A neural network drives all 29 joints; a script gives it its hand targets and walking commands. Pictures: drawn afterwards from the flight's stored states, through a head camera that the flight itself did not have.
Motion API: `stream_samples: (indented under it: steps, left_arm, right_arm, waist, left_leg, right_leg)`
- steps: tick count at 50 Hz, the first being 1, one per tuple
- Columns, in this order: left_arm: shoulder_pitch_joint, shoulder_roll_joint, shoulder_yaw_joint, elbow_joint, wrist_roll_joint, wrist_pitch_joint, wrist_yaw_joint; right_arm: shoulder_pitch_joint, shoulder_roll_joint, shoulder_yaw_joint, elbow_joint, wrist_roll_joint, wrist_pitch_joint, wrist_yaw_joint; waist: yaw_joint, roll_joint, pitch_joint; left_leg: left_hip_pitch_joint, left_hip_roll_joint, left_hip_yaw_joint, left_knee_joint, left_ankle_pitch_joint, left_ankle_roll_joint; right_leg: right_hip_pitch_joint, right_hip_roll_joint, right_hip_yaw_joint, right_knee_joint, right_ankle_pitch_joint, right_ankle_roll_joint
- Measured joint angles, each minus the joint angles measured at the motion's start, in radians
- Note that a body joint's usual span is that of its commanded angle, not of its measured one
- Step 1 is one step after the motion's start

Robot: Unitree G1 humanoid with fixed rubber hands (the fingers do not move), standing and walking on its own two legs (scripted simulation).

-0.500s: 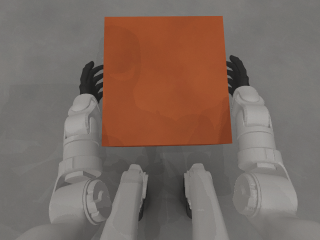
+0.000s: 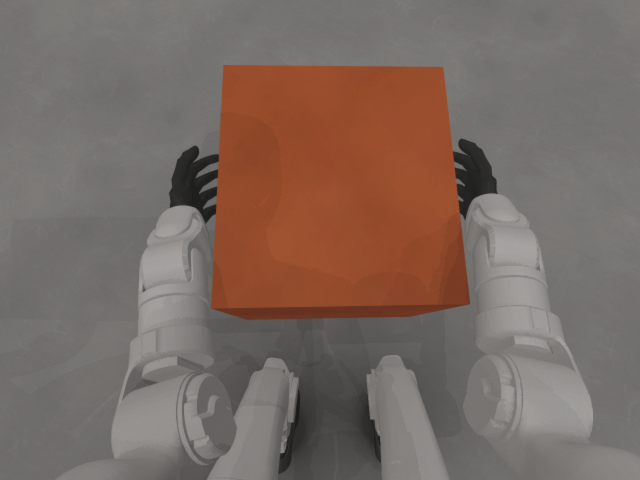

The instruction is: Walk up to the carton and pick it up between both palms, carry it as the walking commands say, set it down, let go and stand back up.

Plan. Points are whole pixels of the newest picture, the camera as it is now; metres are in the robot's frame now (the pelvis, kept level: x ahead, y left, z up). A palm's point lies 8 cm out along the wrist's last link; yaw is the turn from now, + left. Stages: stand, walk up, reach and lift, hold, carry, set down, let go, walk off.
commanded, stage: reach and lift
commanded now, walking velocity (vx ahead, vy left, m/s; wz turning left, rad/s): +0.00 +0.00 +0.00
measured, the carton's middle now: (331, 210) +0.45 +0.00 -0.10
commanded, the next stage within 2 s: none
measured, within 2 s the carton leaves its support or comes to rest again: neither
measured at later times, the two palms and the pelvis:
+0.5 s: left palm (156, 220) +0.38 +0.18 +0.04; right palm (493, 203) +0.41 -0.17 +0.02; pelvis +0.03 -0.01 +0.07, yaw +0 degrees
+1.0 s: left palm (119, 206) +0.37 +0.18 +0.11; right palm (532, 182) +0.40 -0.18 +0.10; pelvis +0.04 +0.00 +0.11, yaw -1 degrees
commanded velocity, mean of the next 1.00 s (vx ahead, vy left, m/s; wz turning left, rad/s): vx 0.00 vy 0.00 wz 0.00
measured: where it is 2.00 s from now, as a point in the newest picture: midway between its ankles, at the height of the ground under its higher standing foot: (333, 438)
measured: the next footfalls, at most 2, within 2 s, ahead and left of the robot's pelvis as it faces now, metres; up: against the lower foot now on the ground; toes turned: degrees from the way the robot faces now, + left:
none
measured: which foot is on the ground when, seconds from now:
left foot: down 0.00-1.00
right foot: down 0.00-1.00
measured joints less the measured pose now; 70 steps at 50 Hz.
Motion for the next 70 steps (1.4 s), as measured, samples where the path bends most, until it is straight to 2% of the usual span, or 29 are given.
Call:
stream_samples:
  steps: [5, 12, 19, 24, 27, 31, 35, 39, 45, 49, 54, 59, 64, 70]
  left_arm:
    - [0.040, -0.008, 0.005, 0.008, 0.006, -0.002, -0.011]
    - [0.190, -0.025, -0.045, -0.029, -0.015, -0.051, -0.023]
    - [0.248, -0.029, -0.073, -0.072, -0.022, -0.080, -0.036]
    - [0.261, -0.032, -0.055, -0.064, -0.008, -0.093, -0.055]
    - [0.273, -0.032, -0.051, -0.076, -0.009, -0.083, -0.060]
    - [0.254, -0.025, -0.036, -0.076, 0.006, -0.035, -0.064]
    - [0.227, -0.033, -0.047, -0.078, 0.024, -0.015, -0.058]
    - [0.206, -0.048, -0.042, -0.083, 0.046, 0.008, -0.044]
    - [0.246, -0.076, -0.037, -0.092, 0.069, 0.040, -0.030]
    - [0.307, -0.085, -0.046, -0.098, 0.086, 0.057, -0.034]
    - [0.394, -0.084, -0.083, -0.139, 0.071, 0.057, -0.047]
    - [0.459, -0.066, -0.139, -0.208, 0.027, 0.060, -0.055]
    - [0.487, -0.060, -0.145, -0.235, 0.020, 0.070, -0.067]
    - [0.539, -0.049, -0.173, -0.291, 0.013, 0.114, -0.068]
  right_arm:
    - [0.047, 0.019, 0.004, -0.011, -0.029, 0.000, 0.004]
    - [0.189, 0.050, 0.053, -0.084, -0.019, -0.015, -0.002]
    - [0.274, 0.079, 0.054, -0.142, 0.012, -0.061, -0.012]
    - [0.288, 0.091, 0.059, -0.154, 0.000, -0.056, -0.015]
    - [0.291, 0.098, 0.067, -0.162, -0.015, -0.044, -0.015]
    - [0.269, 0.117, 0.029, -0.119, -0.045, -0.038, -0.006]
    - [0.264, 0.094, 0.036, -0.137, -0.025, -0.014, -0.004]
    - [0.226, 0.073, 0.024, -0.112, -0.036, 0.006, 0.014]
    - [0.222, 0.056, 0.032, -0.074, -0.056, 0.044, 0.037]
    - [0.269, 0.070, 0.036, -0.053, -0.073, 0.046, 0.045]
    - [0.378, 0.094, 0.074, -0.134, -0.061, 0.051, 0.036]
    - [0.486, 0.110, 0.131, -0.266, -0.013, 0.066, 0.004]
    - [0.517, 0.134, 0.136, -0.313, -0.029, 0.084, 0.000]
    - [0.554, 0.150, 0.154, -0.350, -0.027, 0.121, -0.002]
  waist:
    - [-0.001, 0.008, 0.018]
    - [-0.015, 0.005, -0.025]
    - [0.001, 0.000, -0.017]
    - [0.017, 0.012, -0.013]
    - [0.016, 0.016, 0.007]
    - [0.006, 0.006, 0.040]
    - [0.003, 0.004, 0.074]
    - [0.004, 0.002, 0.098]
    - [0.009, 0.009, 0.087]
    - [-0.001, 0.023, 0.067]
    - [-0.017, 0.035, 0.079]
    - [0.003, 0.016, 0.105]
    - [0.017, 0.005, 0.136]
    - [0.025, 0.017, 0.155]
  left_leg:
    - [0.098, 0.002, -0.015, -0.065, 0.001, -0.005]
    - [0.185, 0.011, -0.040, -0.175, 0.023, -0.013]
    - [0.276, 0.018, -0.049, -0.277, 0.059, -0.017]
    - [0.324, 0.017, -0.045, -0.328, 0.089, -0.011]
    - [0.366, 0.012, -0.043, -0.358, 0.109, -0.008]
    - [0.417, 0.013, -0.043, -0.384, 0.127, -0.006]
    - [0.459, 0.013, -0.049, -0.399, 0.142, -0.003]
    - [0.515, 0.014, -0.036, -0.418, 0.146, 0.004]
    - [0.637, 0.013, -0.022, -0.496, 0.154, 0.012]
    - [0.731, 0.015, -0.032, -0.564, 0.160, 0.011]
    - [0.844, 0.021, -0.051, -0.654, 0.178, 0.005]
    - [0.940, 0.033, -0.057, -0.737, 0.202, -0.002]
    - [1.023, 0.041, -0.065, -0.806, 0.233, -0.009]
    - [1.121, 0.047, -0.058, -0.873, 0.264, -0.011]
  right_leg:
    - [0.100, -0.004, -0.014, -0.062, -0.004, -0.009]
    - [0.193, -0.003, -0.034, -0.177, 0.013, -0.021]
    - [0.282, -0.001, -0.036, -0.276, 0.051, -0.027]
    - [0.331, -0.005, -0.029, -0.329, 0.082, -0.022]
    - [0.374, -0.011, -0.026, -0.357, 0.098, -0.019]
    - [0.428, -0.012, -0.024, -0.388, 0.120, -0.017]
    - [0.480, -0.013, -0.030, -0.419, 0.140, -0.015]
    - [0.533, -0.014, -0.017, -0.439, 0.146, -0.015]
    - [0.645, -0.019, 0.000, -0.503, 0.149, -0.011]
    - [0.741, -0.024, -0.009, -0.568, 0.151, -0.011]
    - [0.857, -0.026, -0.027, -0.655, 0.162, -0.017]
    - [0.947, -0.021, -0.032, -0.723, 0.181, -0.027]
    - [1.027, -0.018, -0.039, -0.782, 0.205, -0.035]
    - [1.119, -0.016, -0.031, -0.843, 0.236, -0.036]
